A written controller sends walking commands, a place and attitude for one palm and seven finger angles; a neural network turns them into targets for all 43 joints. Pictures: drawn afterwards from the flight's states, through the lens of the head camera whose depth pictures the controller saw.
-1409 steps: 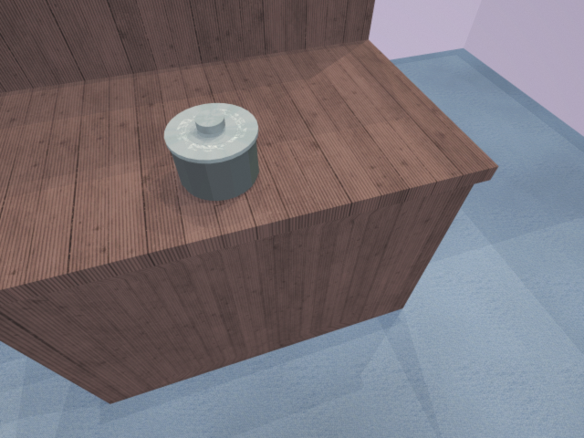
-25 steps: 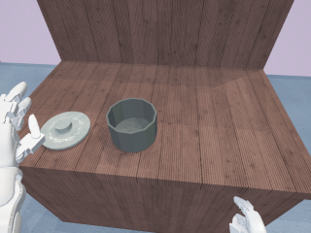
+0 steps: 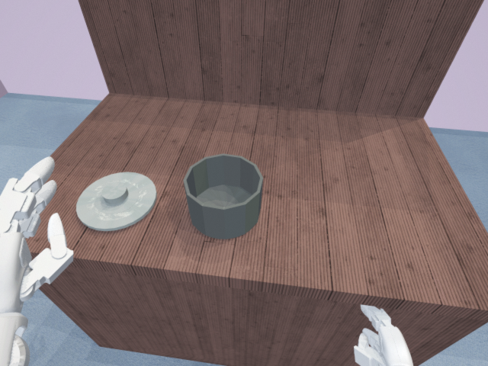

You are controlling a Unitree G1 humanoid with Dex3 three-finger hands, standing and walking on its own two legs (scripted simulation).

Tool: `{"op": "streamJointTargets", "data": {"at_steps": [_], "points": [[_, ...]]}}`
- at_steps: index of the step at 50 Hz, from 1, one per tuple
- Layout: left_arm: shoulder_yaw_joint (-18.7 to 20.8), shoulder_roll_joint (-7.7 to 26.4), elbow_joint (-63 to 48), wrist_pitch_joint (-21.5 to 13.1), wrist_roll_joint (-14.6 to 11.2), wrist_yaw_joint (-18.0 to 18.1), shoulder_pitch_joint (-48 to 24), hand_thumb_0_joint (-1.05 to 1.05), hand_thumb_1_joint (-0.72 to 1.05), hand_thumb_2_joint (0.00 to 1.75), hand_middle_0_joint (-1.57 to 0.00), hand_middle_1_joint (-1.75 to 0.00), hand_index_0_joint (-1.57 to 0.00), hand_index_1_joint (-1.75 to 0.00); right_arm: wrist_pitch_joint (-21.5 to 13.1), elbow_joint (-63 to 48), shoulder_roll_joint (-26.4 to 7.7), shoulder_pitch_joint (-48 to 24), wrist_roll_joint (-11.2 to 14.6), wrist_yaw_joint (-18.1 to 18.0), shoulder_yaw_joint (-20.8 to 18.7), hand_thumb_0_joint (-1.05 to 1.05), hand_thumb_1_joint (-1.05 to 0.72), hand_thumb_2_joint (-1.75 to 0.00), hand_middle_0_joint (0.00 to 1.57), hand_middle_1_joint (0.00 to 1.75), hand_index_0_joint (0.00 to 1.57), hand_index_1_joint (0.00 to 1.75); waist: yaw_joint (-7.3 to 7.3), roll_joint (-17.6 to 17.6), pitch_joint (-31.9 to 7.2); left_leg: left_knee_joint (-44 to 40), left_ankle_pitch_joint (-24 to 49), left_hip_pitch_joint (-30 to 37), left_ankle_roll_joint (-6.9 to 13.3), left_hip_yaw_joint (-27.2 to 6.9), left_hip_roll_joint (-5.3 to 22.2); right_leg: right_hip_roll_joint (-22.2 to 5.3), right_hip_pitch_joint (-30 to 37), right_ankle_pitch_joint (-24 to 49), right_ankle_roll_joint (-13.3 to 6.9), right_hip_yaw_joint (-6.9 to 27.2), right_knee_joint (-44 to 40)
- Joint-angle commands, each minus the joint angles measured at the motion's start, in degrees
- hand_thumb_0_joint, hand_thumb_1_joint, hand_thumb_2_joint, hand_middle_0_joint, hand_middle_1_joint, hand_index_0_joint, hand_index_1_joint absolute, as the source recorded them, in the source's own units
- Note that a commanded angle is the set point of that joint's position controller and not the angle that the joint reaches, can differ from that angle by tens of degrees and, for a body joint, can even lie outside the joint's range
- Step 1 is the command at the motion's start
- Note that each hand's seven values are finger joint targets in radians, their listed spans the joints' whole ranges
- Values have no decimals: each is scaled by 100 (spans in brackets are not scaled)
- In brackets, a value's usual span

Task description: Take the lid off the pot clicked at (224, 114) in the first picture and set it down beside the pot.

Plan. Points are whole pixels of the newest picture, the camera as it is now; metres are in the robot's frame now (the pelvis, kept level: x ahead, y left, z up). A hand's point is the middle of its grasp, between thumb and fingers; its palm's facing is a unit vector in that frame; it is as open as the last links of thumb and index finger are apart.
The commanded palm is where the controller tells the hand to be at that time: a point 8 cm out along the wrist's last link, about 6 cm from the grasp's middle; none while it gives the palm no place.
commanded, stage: draw the hand back to the body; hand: left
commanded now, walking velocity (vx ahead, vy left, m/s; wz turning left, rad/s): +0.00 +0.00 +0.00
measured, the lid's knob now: (115, 192) +0.43 +0.34 +0.00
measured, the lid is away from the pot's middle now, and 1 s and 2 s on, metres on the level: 0.24 0.24 0.24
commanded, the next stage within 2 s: step back with the hand held close in 0.08 s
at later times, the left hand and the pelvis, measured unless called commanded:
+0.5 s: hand (69, 253) +0.20 +0.25 +0.16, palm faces +0.23 -0.86 -0.45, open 7.4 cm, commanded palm +0.12 +0.30 +0.19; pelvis -0.02 +0.02 +0.00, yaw -2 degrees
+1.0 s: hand (20, 293) +0.14 +0.26 +0.17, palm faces +0.35 -0.83 -0.43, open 7.4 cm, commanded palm +0.07 +0.31 +0.19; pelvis -0.06 +0.03 -0.02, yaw -1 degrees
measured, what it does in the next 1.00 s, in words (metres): shifts its weight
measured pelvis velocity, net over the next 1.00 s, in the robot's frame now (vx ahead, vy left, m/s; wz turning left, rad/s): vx -0.06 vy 0.03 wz -0.01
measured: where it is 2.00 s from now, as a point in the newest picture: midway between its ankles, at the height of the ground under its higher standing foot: outside the picture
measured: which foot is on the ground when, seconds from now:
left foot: down 0.00-1.00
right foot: down 0.00-1.00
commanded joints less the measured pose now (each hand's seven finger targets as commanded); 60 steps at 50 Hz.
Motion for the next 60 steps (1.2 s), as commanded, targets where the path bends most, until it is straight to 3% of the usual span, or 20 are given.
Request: {"op": "streamJointTargets", "data": {"at_steps": [1,3,9,10,11,12,13,17,20,21,24,26,29,32,36,38,41,44,52,60], "points": [[679,1015,-1348,-373,33,162,-637,0,90,90,-20,-30,-20,-30,-359,-953,-678,-878,9,-29,-211,0,-90,-90,20,30,20,30,-47,181,-360,-467,1124,441,-46,-270,323,-113,-549,935,-380,-88,-345],[530,854,-1295,-354,54,142,-535,0,90,90,-20,-30,-20,-30,-351,-970,-666,-859,-1,-19,-208,0,-90,-90,20,30,20,30,-25,235,-374,-471,1132,446,-47,-258,328,-119,-578,908,-376,-103,-358],[629,945,-1396,-346,66,162,-522,0,90,90,-20,-30,-20,-30,-379,-972,-670,-843,-16,10,-210,0,-90,-90,20,30,20,30,6,301,-443,-465,1212,398,-74,-284,328,-113,-490,975,-394,-103,-312],[1664,1964,-1955,-686,-34,202,-1633,0,90,90,-20,-30,-20,-30,-284,-1227,-712,-627,72,-46,-216,0,-90,-90,20,30,20,30,-105,155,44,-375,601,65,105,-340,442,-428,-945,1507,-347,684,-583],[1665,1932,-1705,-830,-25,202,-1585,0,90,90,-20,-30,-20,-30,-235,-1087,-612,-598,17,-64,-164,0,-90,-90,20,30,20,30,-137,78,102,-328,489,22,93,-396,409,-580,-984,1647,-416,762,-560],[1320,1408,-1058,-839,4,134,-998,0,90,90,-20,-30,-20,-30,-212,-984,-603,-521,-5,-57,-180,0,-90,-90,20,30,20,30,-195,-528,119,-230,565,-36,123,-415,426,-586,-1027,1741,-369,723,-509],[1083,1145,-927,-801,17,67,-759,0,90,90,-20,-30,-20,-30,-213,-1032,-627,-537,26,-35,-246,0,-90,-90,20,30,20,30,-234,-613,-63,-142,758,46,136,-376,475,-675,-991,2027,-329,775,-430],[891,902,-1028,-864,65,-26,-54,0,90,90,-20,-30,-20,-30,-167,-1191,-716,-506,38,19,-329,0,-90,-90,20,30,20,30,-207,-47,-741,-125,1909,62,248,-456,669,-608,-706,2373,-174,495,46],[1183,1159,-1501,-898,86,-16,365,0,90,90,-20,-30,-20,-30,-79,-1351,-723,-502,64,53,-421,0,-90,-90,20,30,20,30,-158,30,-1060,-140,2691,10,287,-580,858,-537,-627,2321,-100,335,325],[1363,1365,-1741,-931,82,18,419,0,90,90,-20,-30,-20,-30,-71,-1385,-735,-538,64,71,-425,0,-90,-90,20,30,20,30,-152,177,-1180,-150,2824,-33,292,-650,897,-520,-561,2168,-113,347,433],[1434,1357,-2069,-993,66,49,746,0,90,90,-20,-30,-20,-30,-73,-1464,-706,-463,89,79,-480,0,-90,-90,20,30,20,30,-163,430,-1263,-162,3152,-75,317,-730,1033,-431,-752,1405,-60,185,677],[1555,1527,-2350,-1011,55,107,651,0,90,90,-20,-30,-20,-30,-133,-1474,-738,-444,87,71,-497,0,-90,-90,20,30,20,30,-186,681,-1218,-263,3020,-137,335,-851,1149,-376,-908,714,-43,154,824],[1464,1367,-2131,-993,68,178,646,0,90,90,-20,-30,-20,-30,-273,-1397,-724,-306,83,43,-506,0,-90,-90,20,30,20,30,-215,980,-891,-374,2283,-480,359,-880,1269,-358,-1075,-67,-40,44,878],[1357,1239,-1931,-993,70,212,413,0,90,90,-20,-30,-20,-30,-365,-1330,-769,-186,95,4,-489,0,-90,-90,20,30,20,30,-302,406,-662,-245,1114,-944,288,-895,1154,-460,-1000,270,-90,84,634],[1321,1275,-1824,-995,94,235,251,0,90,90,-20,-30,-20,-30,-391,-1364,-764,-101,139,-42,-534,0,-90,-90,20,30,20,30,-418,-431,-588,156,-815,-1288,176,-813,748,-847,-1260,751,-287,574,345],[1176,1142,-1804,-1030,108,238,240,0,90,90,-20,-30,-20,-30,-399,-1367,-750,-85,124,-49,-517,0,-90,-90,20,30,20,30,-457,-291,-444,200,-1180,-1384,185,-848,699,-894,-1554,442,-326,625,288],[1367,1345,-2043,-1094,155,293,172,0,90,90,-20,-30,-20,-30,-466,-1425,-780,-186,121,-73,-495,0,-90,-90,20,30,20,30,-418,261,-465,-339,-1392,-1755,255,-1074,878,-614,-1339,159,-221,346,667],[1353,1218,-1962,-1128,177,290,232,0,90,90,-20,-30,-20,-30,-552,-1439,-731,-219,122,-79,-461,0,-90,-90,20,30,20,30,-345,785,-442,-842,-1383,-2225,335,-1244,1171,-313,-871,-36,-79,-4,1242],[1348,1231,-1903,-1181,188,270,156,0,90,90,-20,-30,-20,-30,-628,-1364,-725,-103,94,-35,-484,0,-90,-90,20,30,20,30,-394,209,-508,-459,-1256,-2123,273,-1087,1047,-476,-965,251,-161,177,1033],[1354,1227,-1956,-1294,227,271,81,0,90,90,-20,-30,-20,-30,-626,-1349,-693,-89,89,12,-519,0,-90,-90,20,30,20,30,-410,359,-540,-332,-1410,-2392,281,-1043,1070,-508,-933,315,-204,233,1216]]}}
